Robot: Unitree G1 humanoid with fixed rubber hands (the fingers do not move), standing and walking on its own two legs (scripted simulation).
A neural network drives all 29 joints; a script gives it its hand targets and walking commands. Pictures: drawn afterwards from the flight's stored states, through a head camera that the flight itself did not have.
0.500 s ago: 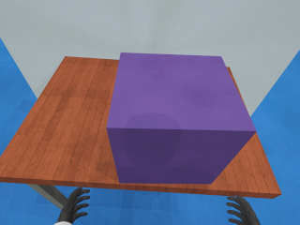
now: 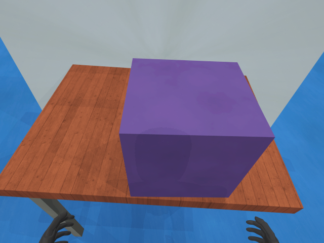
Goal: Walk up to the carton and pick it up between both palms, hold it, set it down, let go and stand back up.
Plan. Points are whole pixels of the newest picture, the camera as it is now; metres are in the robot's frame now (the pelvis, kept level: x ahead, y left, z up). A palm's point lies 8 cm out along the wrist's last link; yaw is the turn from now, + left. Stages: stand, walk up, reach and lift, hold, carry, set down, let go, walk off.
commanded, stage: stand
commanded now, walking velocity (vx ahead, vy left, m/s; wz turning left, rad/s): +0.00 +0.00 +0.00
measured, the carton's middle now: (182, 131) +0.39 -0.03 +0.06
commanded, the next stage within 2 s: none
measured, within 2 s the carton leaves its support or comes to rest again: neither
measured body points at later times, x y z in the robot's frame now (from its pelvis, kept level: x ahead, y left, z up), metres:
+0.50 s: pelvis -0.01 +0.00 +0.00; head -0.01 +0.02 +0.45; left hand +0.10 +0.31 -0.10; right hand +0.14 -0.26 -0.09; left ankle -0.03 +0.13 -0.75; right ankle -0.01 -0.14 -0.75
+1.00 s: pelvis -0.01 +0.00 +0.00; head -0.02 +0.01 +0.45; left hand +0.08 +0.31 -0.10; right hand +0.12 -0.26 -0.11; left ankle -0.03 +0.13 -0.75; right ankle -0.01 -0.14 -0.75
